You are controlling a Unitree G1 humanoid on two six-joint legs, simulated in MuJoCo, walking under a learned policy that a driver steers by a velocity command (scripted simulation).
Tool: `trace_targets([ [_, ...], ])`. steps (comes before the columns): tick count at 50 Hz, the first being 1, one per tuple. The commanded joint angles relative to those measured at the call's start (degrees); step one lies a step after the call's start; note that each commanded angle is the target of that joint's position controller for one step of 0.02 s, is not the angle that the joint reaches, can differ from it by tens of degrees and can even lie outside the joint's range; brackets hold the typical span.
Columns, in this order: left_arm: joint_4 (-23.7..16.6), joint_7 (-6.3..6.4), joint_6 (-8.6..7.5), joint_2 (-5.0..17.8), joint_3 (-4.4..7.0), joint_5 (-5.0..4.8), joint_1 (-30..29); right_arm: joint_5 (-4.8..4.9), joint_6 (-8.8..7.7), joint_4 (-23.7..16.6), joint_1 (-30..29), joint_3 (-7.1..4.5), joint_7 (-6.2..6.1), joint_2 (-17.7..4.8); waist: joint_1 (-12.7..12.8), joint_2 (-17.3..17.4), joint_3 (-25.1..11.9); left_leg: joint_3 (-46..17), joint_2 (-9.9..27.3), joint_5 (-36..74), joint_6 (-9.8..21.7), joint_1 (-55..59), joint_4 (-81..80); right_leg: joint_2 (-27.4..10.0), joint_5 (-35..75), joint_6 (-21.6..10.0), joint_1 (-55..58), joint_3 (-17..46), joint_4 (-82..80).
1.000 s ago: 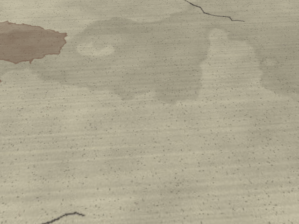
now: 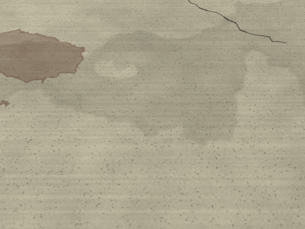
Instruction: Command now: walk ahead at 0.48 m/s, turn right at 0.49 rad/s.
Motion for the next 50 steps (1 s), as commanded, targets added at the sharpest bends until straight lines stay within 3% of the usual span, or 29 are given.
trace_targets([
  [1, -3.75, 0.98, -0.37, 7.31, 2.01, 0.83, 2.29, -0.99, -1.64, -6.74, -2.80, -2.06, 0.01, -7.75, 0.42, -2.55, -5.30, -3.22, 4.71, 3.71, -1.16, -16.38, -2.76, -15.82, 6.78, -12.94, 15.82, 23.83, -16.14],
  [4, -2.80, 1.79, -0.64, 8.17, 2.22, 0.11, 1.87, -1.71, -0.10, -6.55, -2.37, -1.36, -0.32, -5.57, -0.87, -3.24, -3.00, -0.84, 4.62, 6.17, -4.24, -14.07, -10.86, -13.77, 12.16, -13.05, 7.09, 18.00, -17.76],
  [8, -1.22, 2.67, -0.03, 9.63, 2.74, -0.47, 4.40, -1.52, -0.49, -8.70, -12.39, -0.17, -0.12, -2.83, 3.07, -4.44, -1.58, 0.50, 1.33, 23.09, -5.58, -8.16, -30.15, -9.23, 6.58, -8.84, 2.06, 13.41, -16.37],
  [10, -0.14, 2.87, 0.42, 10.27, 2.98, -0.81, 7.17, -0.58, -0.92, -9.35, -15.56, -0.45, 0.26, -3.56, 4.57, -5.00, -2.35, -0.08, -0.38, 26.78, -5.62, -5.35, -35.21, -10.16, 3.35, -7.79, 3.68, 15.80, -15.08],
  [12, 0.39, 3.03, 0.79, 9.84, 2.97, -1.20, 8.03, -0.02, -1.23, -9.54, -15.73, -1.28, 0.48, -5.40, 4.05, -6.08, -2.92, -2.36, -0.23, 25.61, -4.71, -4.24, -38.79, -11.75, 0.30, -6.47, 7.60, 19.60, -11.87],
  [14, 0.41, 3.05, 1.13, 9.45, 2.99, -0.89, 7.71, 0.21, -1.50, -9.28, -14.00, -2.27, 0.57, -7.00, 2.55, -7.46, -3.31, -2.88, -0.07, 20.57, -2.93, -2.22, -40.01, -13.32, -0.01, -5.15, 10.78, 22.98, -7.93],
  [16, 0.08, 2.81, 1.41, 6.95, 2.28, -0.42, 7.38, -0.04, -1.88, -7.77, -6.55, -3.67, 0.17, -8.61, -1.67, -7.40, -6.36, -1.80, 0.64, 17.31, 0.14, 9.05, -42.91, -10.34, 1.96, -2.53, 9.52, 22.10, 0.47],
  [17, -0.87, 2.44, 1.25, 2.79, 0.80, 0.41, 8.24, -1.05, -1.99, -7.50, 0.84, -4.55, -0.32, -11.45, -4.64, -1.35, -13.94, -10.26, 9.63, 12.27, 3.72, 21.82, -43.02, -6.57, -4.31, -0.42, 4.62, 17.79, 15.84],
  [18, -2.49, 2.30, 0.62, -1.28, -0.52, -0.86, 16.52, -1.96, -1.11, -5.90, 5.03, -5.71, -0.19, -16.42, -1.06, 17.10, -20.93, -36.56, 22.75, 0.77, 13.08, 39.03, -48.50, 1.26, -25.53, 3.40, -14.44, 9.95, 35.83],
  [19, -1.70, 2.59, 0.63, 4.62, 0.41, -2.07, 15.95, -0.85, -0.76, -5.69, 5.27, -5.20, 0.31, -12.31, -2.31, 14.95, -18.62, -45.79, 24.18, -14.56, 13.65, 37.48, -52.80, -3.22, -23.49, 4.20, -22.87, 10.50, 44.61],
  [20, -1.78, 2.77, 0.94, 8.20, 1.45, -1.76, 9.96, -0.60, -0.66, -6.05, 3.12, -4.19, 0.21, -8.48, -4.04, 8.24, -11.40, -36.99, 20.90, -14.26, 11.23, 31.16, -53.85, -5.21, -17.70, 4.41, -24.05, 10.13, 46.69],
  [21, -2.44, 2.96, 1.19, 7.99, 1.49, -0.84, 6.22, -1.06, -0.43, -5.82, 0.65, -3.55, 0.27, -6.92, -3.56, 4.16, -7.30, -28.42, 17.96, -5.68, 9.71, 24.74, -53.80, -6.88, -13.52, 4.61, -22.32, 8.43, 45.46],
  [22, -3.17, 2.87, 1.11, 7.08, 1.43, -0.09, 3.97, -1.35, -0.29, -5.29, -0.81, -3.04, 0.35, -5.50, -2.84, 3.67, -4.18, -22.57, 15.39, 1.88, 9.67, 19.80, -54.63, -8.01, -11.01, 4.66, -21.12, 8.48, 42.65],
  [23, -3.43, 2.52, 1.11, 5.97, 1.38, -0.29, 3.84, -1.62, -0.40, -4.77, -1.56, -2.74, 0.24, -4.72, -1.54, 5.35, -2.89, -18.28, 13.55, 6.54, 9.44, 16.56, -55.86, -9.17, -9.39, 4.58, -18.71, 8.38, 40.35],
  [25, -2.92, 2.16, 1.31, 3.87, 0.92, -0.51, 4.44, -1.16, -0.86, -3.54, -1.41, -2.69, 0.26, -4.07, -0.56, 6.36, -2.67, -13.40, 11.97, 11.87, 10.17, 14.59, -57.85, -9.41, -8.58, 4.58, -16.33, 6.99, 36.25],
  [28, -3.80, 1.87, 1.23, 1.93, 0.02, 0.33, 0.90, -0.33, -1.10, -1.62, -0.43, -3.37, 0.32, -6.23, -0.49, 4.44, -1.57, -9.90, 13.03, 18.61, 12.27, 14.79, -60.10, -10.12, -5.60, 5.11, -17.94, 5.69, 27.23],
  [32, -4.98, 0.87, -0.12, 0.55, -0.99, 0.46, -6.45, 0.58, -0.14, 0.47, 0.94, -3.55, 0.19, -8.03, -2.59, 3.40, -0.45, -4.76, 10.99, 22.40, 11.44, 13.97, -60.88, -10.15, 4.98, 5.44, -13.85, 2.53, 12.23],
  [35, -6.14, 0.17, -1.03, 1.18, -0.89, -0.07, -11.44, 1.08, 0.76, 2.33, 4.43, -3.77, 0.12, -9.37, -4.07, 3.50, 0.23, -5.12, 11.28, 23.10, 10.84, 14.29, -59.49, -7.98, 8.07, 5.71, -9.42, 1.30, 5.16],
  [37, -6.75, -0.26, -1.58, 2.41, -0.42, -0.32, -12.71, 1.37, 1.38, 3.09, 5.36, -3.98, -0.09, -10.01, -3.44, 4.10, 0.38, -7.07, 12.59, 23.02, 9.98, 16.24, -57.70, -7.37, 7.03, 4.81, -7.49, 2.00, 1.80],
  [39, -6.06, -0.25, -2.01, 4.10, 0.45, -0.31, -9.79, 1.46, 1.99, 3.48, 4.86, -4.25, -0.39, -10.72, -0.64, 4.68, -0.99, -7.90, 12.98, 25.86, 8.55, 16.94, -54.06, -6.56, 5.59, 3.36, -1.19, 1.70, -1.58],
  [40, -4.53, 0.15, -2.04, 5.64, 1.44, -0.05, -4.82, 1.43, 2.11, 3.46, 4.44, -4.03, -0.50, -10.23, 2.26, 4.09, -3.92, -6.32, 10.96, 31.48, 7.20, 15.55, -48.49, -5.66, 5.66, 2.07, 7.17, 0.81, -3.69],
  [41, -2.78, 0.84, -1.95, 8.27, 2.73, 0.56, 2.75, 0.89, 1.95, 3.07, 4.33, -3.25, -0.47, -8.15, 5.92, 3.07, -9.51, -4.00, 7.72, 30.65, 5.23, 10.61, -38.10, -8.47, 6.35, 0.16, 19.67, 2.72, -2.88],
  [42, -1.80, 1.74, -1.45, 13.00, 3.85, 1.53, 12.65, -1.11, 1.68, 0.85, 4.21, -1.47, -0.52, -3.15, 9.16, -6.43, -19.28, -0.74, 2.73, 10.78, 2.52, -1.22, -18.92, -21.75, 7.48, -3.31, 35.91, 16.21, -0.88],
  [43, -1.24, 1.34, -0.85, 14.19, 3.85, 1.99, 12.86, 0.95, 0.98, 0.06, 11.09, -0.75, -0.62, -0.26, 5.55, -19.88, -24.00, -1.89, -2.64, -13.01, 0.59, -17.42, -4.29, -30.64, -7.10, -10.50, 44.10, 38.23, -8.50],
  [44, -1.21, 1.21, -0.84, 8.70, 2.62, 1.12, 10.80, 2.21, 1.04, 0.97, 7.64, -2.37, -0.74, -6.45, 6.68, -12.06, -16.74, -5.19, 0.39, -10.14, 0.27, -22.34, 1.60, -28.40, -14.34, -9.08, 38.11, 36.24, -11.57],
  [45, -0.98, 1.24, -0.96, 6.14, 1.80, 0.51, 7.91, 2.46, 1.20, 0.02, 3.59, -3.02, -0.63, -7.76, 5.96, -9.88, -10.19, -4.29, 2.33, -4.88, 0.50, -23.94, 1.78, -26.42, -12.84, -7.39, 31.89, 27.71, -12.59],
  [46, -0.82, 1.05, -1.15, 4.54, 1.28, 0.73, 4.65, 1.91, 1.55, 0.12, 2.10, -3.01, -0.79, -6.82, 4.15, -6.78, -7.26, -3.57, 4.18, -0.65, 0.08, -21.86, 0.59, -23.88, -7.56, -6.45, 25.97, 22.25, -14.20],
  [47, -0.49, 0.89, -1.38, 3.06, 1.01, 1.03, 2.26, 1.29, 2.04, -0.03, 1.28, -3.16, -0.73, -6.05, 2.74, -6.91, -4.66, -3.58, 5.44, 2.34, -0.30, -20.36, -1.55, -21.92, -3.17, -6.13, 21.45, 17.59, -16.04],
  [50, 1.02, 1.19, -2.67, 3.05, 1.54, 1.51, -0.11, 1.35, 3.63, -0.25, 1.67, -2.88, -0.37, -2.94, 0.20, -6.66, -2.58, -3.33, 6.82, 6.76, -1.39, -16.42, -3.51, -20.76, 6.52, -6.40, 14.94, 8.79, -20.12],
])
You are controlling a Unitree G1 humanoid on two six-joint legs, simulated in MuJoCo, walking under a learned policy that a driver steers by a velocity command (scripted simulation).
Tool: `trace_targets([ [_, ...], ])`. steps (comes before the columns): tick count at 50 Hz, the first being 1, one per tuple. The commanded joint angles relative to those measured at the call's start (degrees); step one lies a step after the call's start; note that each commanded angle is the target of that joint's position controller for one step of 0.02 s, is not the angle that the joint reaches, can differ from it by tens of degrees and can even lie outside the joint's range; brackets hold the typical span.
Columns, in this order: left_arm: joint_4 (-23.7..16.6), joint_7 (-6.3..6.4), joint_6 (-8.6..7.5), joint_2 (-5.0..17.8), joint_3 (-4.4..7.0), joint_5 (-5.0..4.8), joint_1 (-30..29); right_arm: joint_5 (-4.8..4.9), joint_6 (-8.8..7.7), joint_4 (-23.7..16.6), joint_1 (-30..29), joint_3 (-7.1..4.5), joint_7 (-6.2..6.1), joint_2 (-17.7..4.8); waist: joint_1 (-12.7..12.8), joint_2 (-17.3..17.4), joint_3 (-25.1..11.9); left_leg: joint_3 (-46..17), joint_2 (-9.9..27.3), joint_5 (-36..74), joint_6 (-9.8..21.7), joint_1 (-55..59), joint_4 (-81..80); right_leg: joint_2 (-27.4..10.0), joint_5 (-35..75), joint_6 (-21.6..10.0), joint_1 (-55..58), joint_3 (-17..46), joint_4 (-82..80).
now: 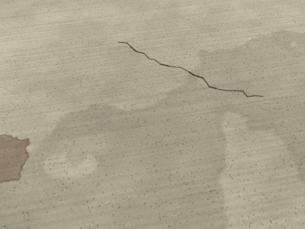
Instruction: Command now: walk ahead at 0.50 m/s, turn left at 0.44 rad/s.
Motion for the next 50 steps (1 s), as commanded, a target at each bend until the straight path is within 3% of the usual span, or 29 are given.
trace_targets([
  [1, -1.78, 0.41, -1.88, 6.22, 2.04, 0.17, -1.25, -0.25, 0.55, -4.37, 0.55, -0.78, 0.06, -1.82, -0.37, -7.52, -0.60, -3.06, 3.96, 5.21, -1.00, -9.06, -0.37, -16.19, 9.99, -9.70, 5.97, 11.41, -14.75],
  [3, -0.54, 0.79, -2.00, 7.31, 2.50, 0.19, -0.59, -0.59, 0.71, -5.74, -2.10, -0.61, 0.23, -1.36, 0.02, -6.29, 0.55, -3.29, 4.05, 9.46, -1.48, -11.03, -5.53, -16.22, 12.74, -9.92, 6.71, 7.66, -15.57],
  [7, 0.99, 1.47, -1.32, 9.68, 3.14, -0.20, 0.71, -0.61, 0.16, -8.07, -8.92, 0.18, 1.83, -0.20, 2.37, -5.17, 2.26, 0.10, 3.21, 19.37, -0.52, -8.82, -18.92, -15.20, 13.93, -8.56, 7.98, 0.31, -16.08],
  [12, 3.32, 1.61, 0.27, 12.34, 4.15, -1.76, 4.22, -0.60, 0.44, -12.16, -15.98, 0.06, 3.33, -1.27, 4.05, -4.82, 4.17, 3.70, 1.93, 15.51, 2.68, -9.23, -27.14, -17.74, 17.12, -6.53, 15.84, -3.55, -13.05],
  [14, 3.49, 1.76, 1.08, 13.98, 4.63, -2.24, 3.97, -0.80, 0.78, -13.03, -14.87, -0.74, 3.55, -2.78, 2.28, -6.25, 1.93, 6.75, -1.07, 9.91, 4.85, -4.52, -28.17, -17.80, 32.45, -5.24, 18.15, -5.45, -6.67],
  [15, 3.37, 1.88, 1.53, 14.81, 4.85, -2.53, 3.60, -0.87, 1.05, -12.56, -11.21, -1.64, 3.47, -4.27, -0.14, -7.00, -1.00, 8.58, -3.50, 7.36, 6.21, 1.22, -28.35, -17.25, 41.56, -4.48, 18.26, -6.55, 0.09],
  [16, 3.14, 1.99, 1.99, 14.60, 4.68, -2.85, 2.76, -0.71, 1.27, -10.61, -3.18, -3.17, 3.10, -6.55, -4.93, -6.17, -5.33, 9.97, -6.55, 9.15, 8.06, 12.33, -31.36, -15.40, 45.48, -2.96, 15.27, -8.43, 11.25],
  [17, 2.60, 2.23, 1.83, 12.66, 3.80, -1.97, 3.83, -0.43, 1.82, -7.89, 6.84, -5.27, 2.11, -10.64, -9.23, -2.77, -10.59, 5.06, -5.87, 11.15, 10.48, 29.56, -32.49, -13.07, 35.31, -0.42, 3.87, -8.80, 26.98],
  [18, -0.81, 1.59, 0.76, 4.05, 1.00, 0.91, 9.33, 0.25, 1.59, -8.03, 5.95, -6.46, 1.38, -18.20, -2.52, 14.62, -14.11, -26.30, 9.73, 3.99, 20.62, 48.65, -36.71, -2.44, -17.40, 3.82, -23.19, -6.42, 48.92],
  [19, -1.39, 0.99, -1.34, 6.85, 0.87, -0.61, 5.13, -0.31, 0.37, -10.75, 7.07, -5.03, 1.82, -14.49, -5.77, 8.59, -24.15, -46.02, 15.44, -7.23, 24.95, 52.37, -47.26, 0.86, -24.95, 3.45, -29.65, 8.77, 56.82],
  [20, -3.14, 0.59, -2.38, 10.93, 1.94, -3.05, -1.42, -0.96, -0.66, -10.03, 5.36, -3.84, 2.21, -10.61, -7.07, 3.83, -15.98, -38.90, 14.29, -4.82, 21.30, 47.63, -49.54, -1.92, -19.31, 2.01, -34.62, 10.27, 56.70],
  [21, -3.66, 0.81, -3.02, 10.04, 1.52, -2.83, -2.64, -0.96, -1.19, -9.93, 2.62, -3.40, 2.17, -9.28, -4.84, 0.95, -10.46, -32.09, 12.08, -0.39, 19.41, 39.80, -49.27, -4.29, -14.21, 1.03, -33.76, 9.87, 52.14],
  [22, -2.87, 1.29, -3.13, 9.95, 1.63, -1.25, -2.36, -0.97, -1.27, -10.42, -1.45, -2.77, 2.01, -7.31, -2.26, -1.66, -6.86, -26.17, 9.77, 6.61, 17.76, 31.91, -49.12, -6.30, -10.90, 1.24, -30.14, 9.93, 47.02],
  [23, -2.40, 1.40, -2.68, 10.46, 2.02, -0.43, -1.05, -1.65, -1.35, -11.34, -4.02, -2.22, 1.72, -5.92, -0.07, -0.42, -5.81, -22.34, 8.01, 12.62, 17.12, 26.31, -49.94, -7.57, -8.43, 1.47, -25.63, 10.51, 43.78],
  [27, -1.09, 1.18, -0.46, 7.73, 1.43, 0.30, 0.33, -1.86, -1.95, -10.42, -4.30, -1.91, 0.67, -5.86, 1.47, -0.58, -4.25, -13.54, 5.77, 25.16, 17.15, 18.85, -52.97, -7.48, -1.59, 4.48, -21.83, 8.00, 35.24],
  [32, -2.24, 0.39, -0.39, 5.38, 0.13, -0.77, -8.10, -1.82, -2.33, -7.03, -0.83, -1.47, 0.01, -6.36, -2.77, 1.00, -0.93, -4.81, 3.09, 21.82, 12.63, 18.96, -54.99, -6.78, 17.89, 4.48, -20.92, 6.27, 17.30],
  [35, -3.41, -0.41, -0.65, 5.53, -0.08, -1.56, -12.23, -1.90, -2.61, -4.81, 1.44, -1.55, 0.18, -7.24, -4.80, 0.64, 1.59, -4.43, 5.57, 17.64, 12.20, 22.68, -56.24, -6.02, 21.14, 2.94, -22.10, 6.06, 12.11],
  [39, -5.33, -1.97, -0.93, 5.62, -0.24, -1.80, -15.32, -1.87, -1.80, -2.13, 3.42, -1.84, 0.11, -7.50, -5.64, -0.30, 3.31, -2.89, 9.22, 24.18, 11.69, 33.35, -53.35, -4.60, 13.61, 0.10, -28.15, 6.33, 8.55],
  [41, -5.84, -2.71, -1.02, 5.75, -0.19, -1.72, -14.51, -1.72, -1.15, -1.69, 2.98, -2.07, -0.29, -7.99, -4.60, 0.31, 2.28, -1.26, 9.94, 34.16, 10.57, 36.50, -49.88, -3.06, 8.46, -1.57, -26.87, 5.19, 7.65],
  [42, -5.61, -2.80, -0.94, 6.45, 0.16, -1.56, -12.42, -1.79, -0.89, -1.93, 2.04, -2.19, -0.54, -8.54, -3.21, 1.26, 0.33, 0.00, 9.49, 44.39, 9.74, 36.88, -46.71, -1.37, 5.98, -2.56, -22.94, 3.53, 7.62],
  [43, -4.88, -2.64, -0.73, 7.86, 0.92, -1.33, -8.67, -1.89, -0.55, -2.22, 1.40, -2.31, -0.86, -9.15, -1.16, 2.35, -2.99, 1.20, 8.75, 55.71, 8.88, 37.06, -41.48, 0.86, 4.00, -3.67, -16.94, 1.53, 8.12],
  [44, -3.09, -2.29, -0.62, 10.22, 2.31, -0.91, -1.16, -1.98, 0.08, -2.90, -0.39, -2.09, -1.33, -9.06, 3.33, 1.56, -7.13, 3.76, 6.14, 63.39, 6.94, 34.70, -30.52, 3.31, 6.63, -5.15, -6.88, 0.05, 5.73],
  [45, -2.08, -1.68, -0.48, 13.67, 3.47, -0.49, 6.92, -2.56, -0.06, -4.32, -0.77, -1.46, -1.99, -8.11, 7.01, -1.46, -13.01, 4.97, 3.95, 52.33, 4.08, 23.16, -15.35, -2.53, 16.84, -8.36, 9.58, 8.72, 6.29],
  [46, -2.69, -1.35, -0.49, 19.57, 4.57, 0.03, 9.45, -3.83, -1.44, -6.54, 6.01, 0.52, -1.22, -1.82, 2.73, -16.22, -20.96, 5.07, -8.25, 4.95, -1.68, -2.23, 9.76, -19.02, 26.92, -20.55, 32.62, 37.39, 6.58],
  [47, -2.89, -1.00, -0.01, 13.92, 3.36, -0.86, 10.52, -3.46, -2.82, -5.48, 4.71, 0.44, -0.43, -5.07, 5.56, -12.59, -27.36, -3.62, -9.78, -15.43, -2.27, -8.43, 17.48, -21.47, 31.07, -22.47, 37.61, 46.64, 1.62],
  [48, -3.72, -0.59, 0.50, 12.16, 2.70, -0.91, 7.05, -1.34, -3.58, -7.21, -0.05, -0.18, 0.27, -7.41, 5.82, -9.22, -20.05, -5.41, -5.83, -12.62, -1.76, -11.79, 17.08, -19.24, 33.48, -19.52, 31.84, 36.83, 1.51],
  [49, -4.44, -0.29, 0.93, 11.00, 2.49, -1.15, 4.03, -1.28, -3.82, -8.19, -3.59, 0.08, 0.15, -7.12, 4.83, -3.97, -14.30, -3.98, -3.35, -9.84, -1.66, -11.73, 13.41, -16.63, 36.30, -17.28, 24.02, 30.25, 1.20],
  [50, -4.98, -0.04, 1.44, 10.47, 2.28, -1.42, 1.52, -2.20, -3.50, -8.67, -5.76, -0.16, -0.28, -7.05, 3.23, -0.58, -8.81, -2.47, -2.20, -8.21, -2.20, -11.15, 9.29, -14.53, 38.11, -15.94, 15.57, 26.55, -0.47],
])
Over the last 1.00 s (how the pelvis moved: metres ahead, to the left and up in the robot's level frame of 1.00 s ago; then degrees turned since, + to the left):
0.52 -0.07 0.01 -10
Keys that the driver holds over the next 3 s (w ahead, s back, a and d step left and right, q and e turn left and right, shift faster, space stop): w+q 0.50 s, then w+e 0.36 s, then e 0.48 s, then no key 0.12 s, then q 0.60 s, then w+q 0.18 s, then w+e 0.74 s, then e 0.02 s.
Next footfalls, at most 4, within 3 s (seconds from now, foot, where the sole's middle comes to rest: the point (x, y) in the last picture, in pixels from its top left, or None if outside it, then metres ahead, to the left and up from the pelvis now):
0.34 left None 0.32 0.18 -0.78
0.90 right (148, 187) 0.68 0.07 -0.78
1.36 left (104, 170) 0.77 0.28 -0.78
1.68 right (155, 184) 0.69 0.04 -0.78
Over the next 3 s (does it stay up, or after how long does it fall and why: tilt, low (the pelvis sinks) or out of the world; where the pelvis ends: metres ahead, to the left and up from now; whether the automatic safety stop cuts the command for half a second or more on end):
stays up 1.02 0.22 -0.01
